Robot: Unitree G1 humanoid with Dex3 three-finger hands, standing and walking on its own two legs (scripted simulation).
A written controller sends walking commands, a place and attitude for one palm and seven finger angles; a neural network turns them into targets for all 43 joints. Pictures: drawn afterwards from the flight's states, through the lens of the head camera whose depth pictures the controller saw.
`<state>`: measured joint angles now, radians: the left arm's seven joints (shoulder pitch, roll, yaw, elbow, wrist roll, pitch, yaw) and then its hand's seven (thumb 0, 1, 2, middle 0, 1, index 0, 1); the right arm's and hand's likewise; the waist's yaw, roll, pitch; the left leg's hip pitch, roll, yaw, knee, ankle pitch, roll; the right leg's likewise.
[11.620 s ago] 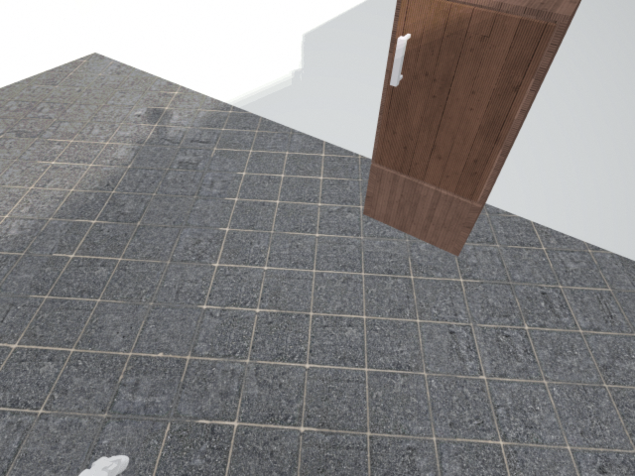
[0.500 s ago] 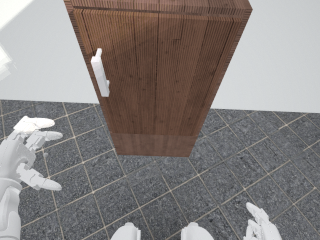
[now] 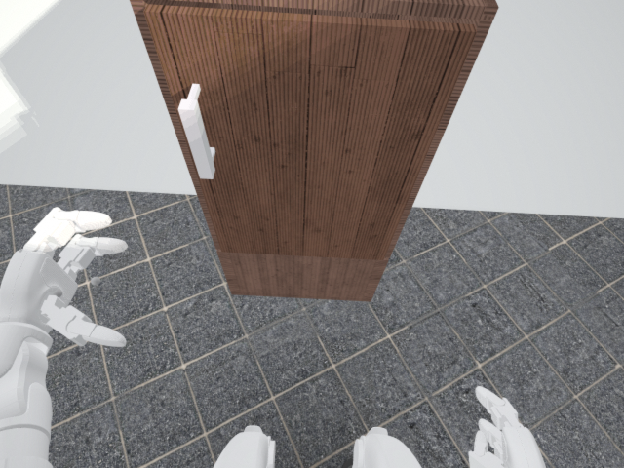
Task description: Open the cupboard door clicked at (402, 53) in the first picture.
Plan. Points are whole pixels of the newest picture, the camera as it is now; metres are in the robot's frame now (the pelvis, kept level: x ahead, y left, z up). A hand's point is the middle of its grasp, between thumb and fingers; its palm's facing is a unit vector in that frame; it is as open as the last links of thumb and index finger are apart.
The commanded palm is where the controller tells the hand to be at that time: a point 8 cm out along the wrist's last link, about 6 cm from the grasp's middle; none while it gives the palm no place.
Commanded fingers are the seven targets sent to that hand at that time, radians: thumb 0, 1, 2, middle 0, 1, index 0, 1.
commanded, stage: move the hooked fingers beside the handle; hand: left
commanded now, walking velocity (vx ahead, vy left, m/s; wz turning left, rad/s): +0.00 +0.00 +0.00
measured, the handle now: (201, 133) +0.58 +0.21 +0.04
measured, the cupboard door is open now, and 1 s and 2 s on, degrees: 0 0 0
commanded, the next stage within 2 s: none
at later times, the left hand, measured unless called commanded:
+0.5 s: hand (121, 226) +0.39 +0.27 +0.05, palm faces +0.00 -1.00 -0.02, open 14.0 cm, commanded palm +0.37 +0.32 +0.05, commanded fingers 0.00 -0.50 0.30 -0.30 -1.20 -0.30 -1.20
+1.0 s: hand (139, 185) +0.46 +0.27 +0.04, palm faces +0.01 -1.00 -0.01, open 14.0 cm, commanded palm +0.45 +0.32 +0.05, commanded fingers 0.00 -0.50 0.30 -0.30 -1.20 -0.30 -1.20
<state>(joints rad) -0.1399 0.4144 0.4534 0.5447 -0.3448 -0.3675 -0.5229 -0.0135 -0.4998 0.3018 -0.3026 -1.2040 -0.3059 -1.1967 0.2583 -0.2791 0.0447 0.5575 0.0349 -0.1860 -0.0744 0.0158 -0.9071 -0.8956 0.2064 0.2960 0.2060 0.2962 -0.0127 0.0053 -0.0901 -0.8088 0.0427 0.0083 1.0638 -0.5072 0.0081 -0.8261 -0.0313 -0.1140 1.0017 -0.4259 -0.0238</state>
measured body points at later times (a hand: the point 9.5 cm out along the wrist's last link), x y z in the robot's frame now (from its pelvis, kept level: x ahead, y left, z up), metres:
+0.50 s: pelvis +0.01 +0.01 +0.00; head +0.11 +0.03 +0.44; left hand +0.38 +0.33 +0.05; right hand +0.10 -0.26 -0.10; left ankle +0.01 +0.11 -0.67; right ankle +0.04 -0.11 -0.67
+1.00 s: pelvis +0.00 +0.02 -0.01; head +0.14 +0.04 +0.42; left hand +0.46 +0.33 +0.05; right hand +0.05 -0.26 -0.12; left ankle +0.01 +0.11 -0.67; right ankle +0.04 -0.11 -0.67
